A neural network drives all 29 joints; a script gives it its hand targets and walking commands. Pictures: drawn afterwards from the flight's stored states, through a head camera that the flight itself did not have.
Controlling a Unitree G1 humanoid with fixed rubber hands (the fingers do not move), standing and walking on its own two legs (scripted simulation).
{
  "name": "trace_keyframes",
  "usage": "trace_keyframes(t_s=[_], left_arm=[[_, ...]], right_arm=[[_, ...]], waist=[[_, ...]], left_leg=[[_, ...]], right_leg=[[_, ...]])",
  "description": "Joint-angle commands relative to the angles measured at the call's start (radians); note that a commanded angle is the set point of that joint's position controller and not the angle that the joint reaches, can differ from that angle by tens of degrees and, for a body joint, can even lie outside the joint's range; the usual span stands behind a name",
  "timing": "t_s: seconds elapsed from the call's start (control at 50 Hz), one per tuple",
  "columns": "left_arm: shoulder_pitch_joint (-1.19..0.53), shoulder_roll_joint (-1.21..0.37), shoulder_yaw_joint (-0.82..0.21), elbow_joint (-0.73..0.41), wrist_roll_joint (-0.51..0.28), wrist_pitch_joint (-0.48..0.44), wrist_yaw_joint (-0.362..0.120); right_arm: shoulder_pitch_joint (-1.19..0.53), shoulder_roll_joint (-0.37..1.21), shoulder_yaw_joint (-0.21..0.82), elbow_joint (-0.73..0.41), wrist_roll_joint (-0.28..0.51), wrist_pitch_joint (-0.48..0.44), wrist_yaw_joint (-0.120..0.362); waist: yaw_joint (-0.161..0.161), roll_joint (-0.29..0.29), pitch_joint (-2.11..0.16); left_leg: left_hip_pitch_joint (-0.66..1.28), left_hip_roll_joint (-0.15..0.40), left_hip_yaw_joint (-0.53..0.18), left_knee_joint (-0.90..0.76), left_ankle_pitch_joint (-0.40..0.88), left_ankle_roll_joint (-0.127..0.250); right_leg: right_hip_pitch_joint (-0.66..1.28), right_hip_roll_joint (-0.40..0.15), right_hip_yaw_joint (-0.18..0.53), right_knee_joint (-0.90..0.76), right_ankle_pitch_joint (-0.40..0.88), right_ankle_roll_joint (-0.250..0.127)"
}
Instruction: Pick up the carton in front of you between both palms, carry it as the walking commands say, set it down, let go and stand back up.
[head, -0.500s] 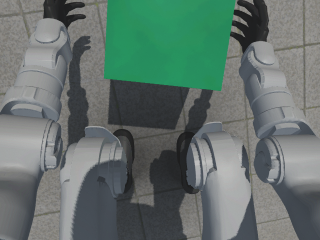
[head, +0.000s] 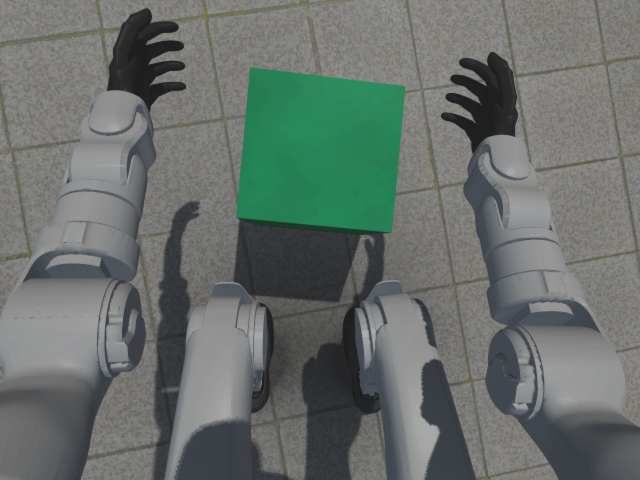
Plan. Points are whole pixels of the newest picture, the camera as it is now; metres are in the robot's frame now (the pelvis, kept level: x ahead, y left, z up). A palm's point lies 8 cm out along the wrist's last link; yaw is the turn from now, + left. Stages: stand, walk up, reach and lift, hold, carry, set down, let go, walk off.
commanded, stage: set down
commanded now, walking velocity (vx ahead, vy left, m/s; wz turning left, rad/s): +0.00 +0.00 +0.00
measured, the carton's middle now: (317, 168) +0.49 +0.00 -0.34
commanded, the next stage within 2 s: let go in 0.54 s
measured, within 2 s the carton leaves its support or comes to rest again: neither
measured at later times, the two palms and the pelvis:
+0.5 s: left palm (21, 4) +0.52 +0.21 +0.04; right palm (609, 77) +0.48 -0.19 +0.04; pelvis +0.02 +0.01 +0.14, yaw +1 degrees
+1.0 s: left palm out of the picture +0.40 +0.23 +0.15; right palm out of the picture +0.39 -0.22 +0.17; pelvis +0.09 +0.00 +0.26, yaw +3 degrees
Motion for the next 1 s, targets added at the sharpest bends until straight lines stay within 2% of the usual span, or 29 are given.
trace_keyframes(t_s=[0.0,0.18,0.46,0.56,0.64,0.76,0.86,0.98], left_arm=[[-0.212,0.112,0.014,-0.133,0.007,-0.007,-0.007],[-0.164,0.100,0.028,-0.232,0.031,0.029,-0.024],[-0.067,0.040,0.061,-0.209,0.093,0.017,-0.040],[-0.015,0.010,0.078,-0.184,0.126,0.007,-0.038],[0.128,-0.028,0.089,-0.223,0.170,0.008,-0.016],[0.398,-0.090,0.057,-0.392,0.177,-0.006,0.025],[0.563,-0.103,0.019,-0.481,0.133,-0.045,0.014],[0.839,-0.111,-0.003,-0.467,0.122,-0.085,-0.007]], right_arm=[[-0.160,-0.098,-0.014,-0.138,-0.005,-0.009,0.003],[-0.100,-0.108,-0.028,-0.211,-0.009,0.013,0.028],[-0.012,-0.091,-0.081,-0.161,-0.062,-0.019,0.088],[0.032,-0.074,-0.087,-0.133,-0.090,-0.033,0.108],[0.161,-0.086,-0.073,-0.155,-0.131,-0.041,0.133],[0.405,-0.125,-0.018,-0.254,-0.175,-0.059,0.182],[0.564,-0.121,0.043,-0.290,-0.143,-0.084,0.206],[0.809,-0.097,0.099,-0.288,-0.103,-0.117,0.212]], waist=[[-0.006,0.075,-1.038],[-0.014,0.096,-1.113],[-0.026,0.093,-1.025],[-0.016,0.087,-0.966],[-0.006,0.084,-1.018],[-0.009,0.051,-0.955],[-0.014,0.025,-0.778],[0.008,0.020,-0.636]], left_leg=[[0.683,-0.025,0.036,-0.199,0.239,-0.006],[0.903,-0.033,0.032,-0.361,0.337,-0.011],[1.151,-0.024,-0.007,-0.653,0.438,-0.019],[1.215,-0.018,-0.020,-0.746,0.452,-0.021],[1.362,-0.016,-0.030,-0.818,0.539,-0.027],[1.512,-0.014,-0.034,-0.946,0.587,-0.029],[1.526,-0.006,-0.030,-1.037,0.553,-0.017],[1.588,-0.002,-0.026,-1.116,0.601,-0.009]], right_leg=[[0.490,0.009,-0.051,-0.244,0.260,0.045],[0.583,0.012,-0.061,-0.405,0.318,0.048],[0.723,-0.002,-0.048,-0.692,0.396,0.049],[0.777,-0.011,-0.040,-0.780,0.402,0.050],[0.886,-0.014,-0.039,-0.852,0.446,0.042],[1.111,-0.021,-0.013,-0.972,0.506,0.015],[1.278,-0.040,0.025,-1.058,0.549,0.008],[1.466,-0.056,0.055,-1.136,0.643,0.013]])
